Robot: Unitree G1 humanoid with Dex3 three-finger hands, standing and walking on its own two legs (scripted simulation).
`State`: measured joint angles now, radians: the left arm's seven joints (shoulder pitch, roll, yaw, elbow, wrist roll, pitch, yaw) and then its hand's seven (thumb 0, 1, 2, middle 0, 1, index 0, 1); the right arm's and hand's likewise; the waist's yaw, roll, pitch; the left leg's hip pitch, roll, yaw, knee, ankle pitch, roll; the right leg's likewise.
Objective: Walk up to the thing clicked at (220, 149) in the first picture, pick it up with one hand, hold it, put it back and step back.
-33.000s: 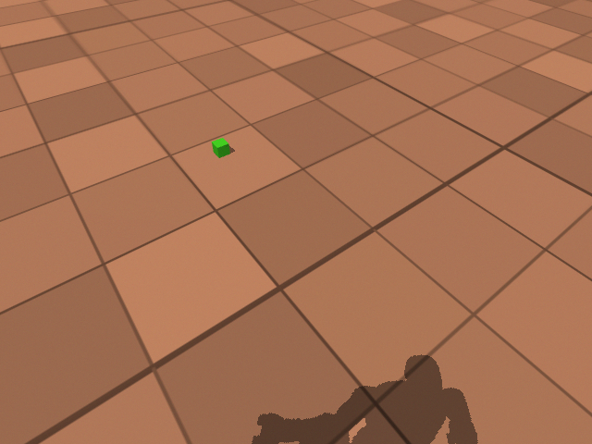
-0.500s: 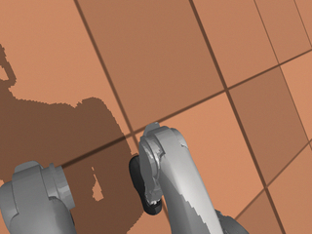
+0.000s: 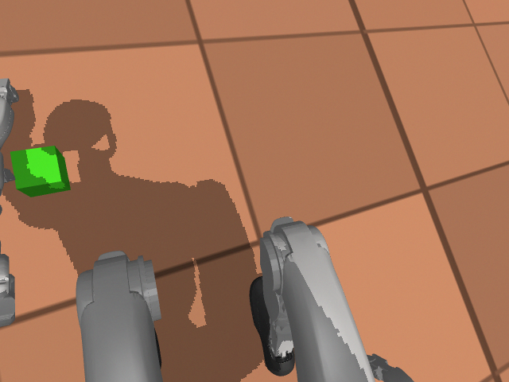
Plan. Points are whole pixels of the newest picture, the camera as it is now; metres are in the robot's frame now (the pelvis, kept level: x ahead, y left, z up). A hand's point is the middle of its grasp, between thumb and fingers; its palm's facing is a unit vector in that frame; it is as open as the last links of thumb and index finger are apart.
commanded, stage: withdraw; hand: left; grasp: from above
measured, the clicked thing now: (42, 172) +0.48 +0.30 -0.30
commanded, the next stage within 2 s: home in 0.54 s
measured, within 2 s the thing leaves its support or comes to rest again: neither
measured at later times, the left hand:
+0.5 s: hand (5, 162) +0.45 +0.30 -0.13, palm faces -0.49 -0.07 -0.87, open 11.9 cm
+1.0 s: hand out of the picture +0.44 +0.31 -0.05, palm faces -0.37 -0.25 -0.90, open 10.8 cm
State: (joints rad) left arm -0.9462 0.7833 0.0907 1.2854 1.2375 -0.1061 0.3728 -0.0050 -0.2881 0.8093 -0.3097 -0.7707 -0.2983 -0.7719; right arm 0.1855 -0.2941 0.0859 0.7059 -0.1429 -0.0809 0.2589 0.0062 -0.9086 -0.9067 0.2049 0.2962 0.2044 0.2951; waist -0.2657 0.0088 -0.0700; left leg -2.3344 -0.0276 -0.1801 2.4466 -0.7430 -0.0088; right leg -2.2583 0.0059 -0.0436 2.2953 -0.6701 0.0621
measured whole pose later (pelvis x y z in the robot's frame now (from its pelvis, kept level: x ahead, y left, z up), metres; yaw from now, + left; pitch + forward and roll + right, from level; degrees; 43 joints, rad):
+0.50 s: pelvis -0.02 -0.01 +0.02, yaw +3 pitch +33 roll -9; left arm -1.08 0.80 0.01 1.49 1.28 -0.26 0.27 0.00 -0.16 0.74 -0.41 -0.68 -0.40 -0.68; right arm 0.18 -0.33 0.12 0.66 -0.13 0.00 0.10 0.01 -0.90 -0.90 0.20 0.30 0.20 0.29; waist -0.29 -0.01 -0.04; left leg -2.28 -0.03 -0.15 2.34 -0.65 -0.02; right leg -2.22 0.00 -0.03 2.22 -0.60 0.06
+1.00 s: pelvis -0.01 +0.00 +0.07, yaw +4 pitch +37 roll -9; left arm -0.78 0.64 0.07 1.03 0.98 -0.05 0.13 0.00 0.24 0.78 -0.23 -0.44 -0.22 -0.44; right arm 0.23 -0.26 0.02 0.65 -0.05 0.04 0.13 0.01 -0.90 -0.90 0.21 0.30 0.21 0.29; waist -0.19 0.08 -0.16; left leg -2.16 -0.02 -0.12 2.21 -0.70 0.01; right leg -2.10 -0.02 -0.01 2.10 -0.65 0.07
